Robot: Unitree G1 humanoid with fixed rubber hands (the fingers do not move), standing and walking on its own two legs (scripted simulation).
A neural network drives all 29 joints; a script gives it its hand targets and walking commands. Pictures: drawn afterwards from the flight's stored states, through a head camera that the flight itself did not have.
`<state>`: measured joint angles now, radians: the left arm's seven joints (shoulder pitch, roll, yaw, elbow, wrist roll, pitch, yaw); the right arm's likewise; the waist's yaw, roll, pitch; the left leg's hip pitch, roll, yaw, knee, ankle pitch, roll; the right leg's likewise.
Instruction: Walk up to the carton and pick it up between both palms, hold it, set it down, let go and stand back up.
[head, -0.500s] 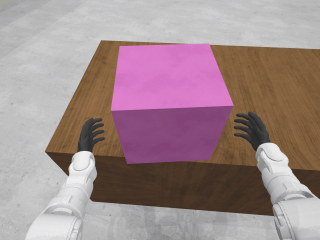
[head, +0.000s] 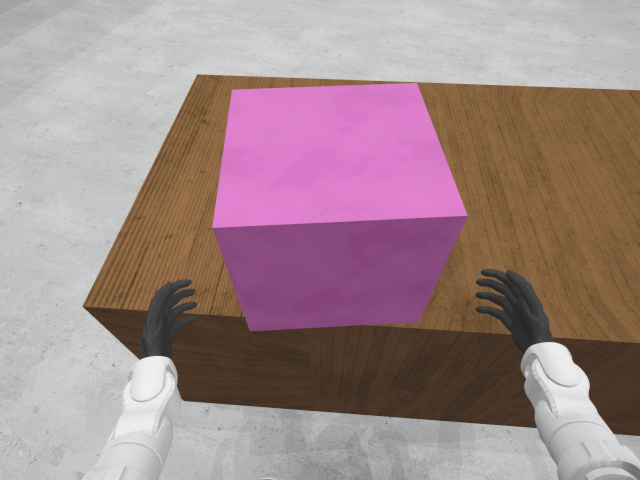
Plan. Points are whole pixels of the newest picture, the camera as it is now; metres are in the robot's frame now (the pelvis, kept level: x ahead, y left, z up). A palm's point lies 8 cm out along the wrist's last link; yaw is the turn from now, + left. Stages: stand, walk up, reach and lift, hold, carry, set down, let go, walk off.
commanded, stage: set down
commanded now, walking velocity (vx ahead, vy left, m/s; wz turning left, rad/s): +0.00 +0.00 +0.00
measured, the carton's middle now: (330, 211) +0.51 +0.04 +0.00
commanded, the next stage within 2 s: none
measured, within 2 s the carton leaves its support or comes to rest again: neither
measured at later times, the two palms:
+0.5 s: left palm (154, 380) +0.23 +0.24 -0.02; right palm (563, 372) +0.27 -0.27 +0.00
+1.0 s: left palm (162, 389) +0.22 +0.23 -0.03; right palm (565, 391) +0.26 -0.27 -0.02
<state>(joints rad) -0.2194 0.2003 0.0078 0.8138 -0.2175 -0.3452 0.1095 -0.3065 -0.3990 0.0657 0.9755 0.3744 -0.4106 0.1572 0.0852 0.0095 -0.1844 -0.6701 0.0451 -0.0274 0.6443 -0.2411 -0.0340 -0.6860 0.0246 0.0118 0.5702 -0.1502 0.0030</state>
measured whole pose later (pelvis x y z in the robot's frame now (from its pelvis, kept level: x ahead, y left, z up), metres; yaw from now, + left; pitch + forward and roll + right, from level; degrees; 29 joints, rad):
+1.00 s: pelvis +0.02 -0.02 +0.01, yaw +1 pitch +4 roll +1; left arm 0.03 0.21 0.01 0.69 -0.22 -0.27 0.08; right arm 0.02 -0.36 0.07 0.78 0.37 -0.40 0.10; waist 0.06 -0.02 -0.06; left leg -0.36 0.04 -0.03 0.53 -0.25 -0.05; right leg -0.43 0.02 0.01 0.57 -0.22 -0.02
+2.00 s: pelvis +0.03 -0.03 +0.01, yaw +1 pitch +1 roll +2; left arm 0.10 0.22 0.01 0.62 -0.21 0.02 0.03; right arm 0.07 -0.25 0.07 0.78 0.21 -0.27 -0.01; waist 0.04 -0.03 0.02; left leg -0.25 0.04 -0.03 0.49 -0.25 -0.05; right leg -0.34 0.02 0.01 0.57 -0.24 -0.03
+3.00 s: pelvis +0.04 -0.01 +0.01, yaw +1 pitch +0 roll +0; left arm 0.12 0.38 0.01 0.63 -0.08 0.00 0.00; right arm 0.13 -0.26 0.07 0.81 0.05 -0.04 0.00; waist 0.03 -0.03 0.04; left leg -0.25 0.04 -0.03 0.55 -0.30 -0.05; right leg -0.30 0.02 0.01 0.56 -0.25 -0.02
